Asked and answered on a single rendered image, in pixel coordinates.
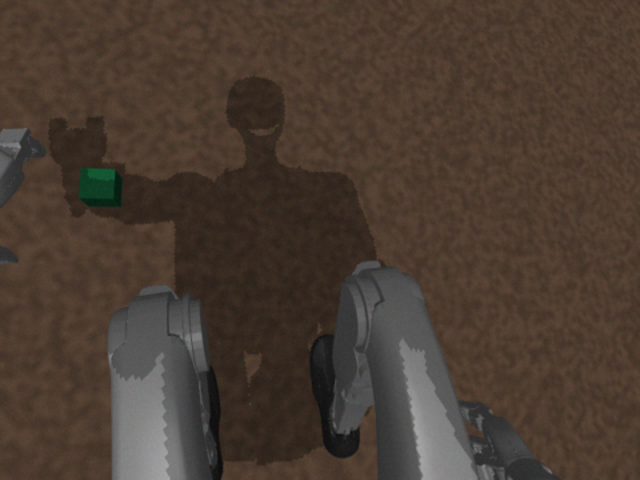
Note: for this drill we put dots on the right robot arm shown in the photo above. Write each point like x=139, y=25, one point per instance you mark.
x=529, y=469

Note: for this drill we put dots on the right robot foot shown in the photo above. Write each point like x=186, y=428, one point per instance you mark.
x=323, y=380

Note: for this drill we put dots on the left robot foot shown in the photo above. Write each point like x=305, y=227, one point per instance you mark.
x=215, y=412

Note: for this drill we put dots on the left robot hand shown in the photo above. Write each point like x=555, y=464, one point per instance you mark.
x=16, y=147

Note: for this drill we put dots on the cube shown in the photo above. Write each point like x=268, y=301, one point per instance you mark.
x=100, y=187

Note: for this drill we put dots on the right robot hand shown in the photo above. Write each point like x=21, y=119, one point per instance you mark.
x=501, y=446

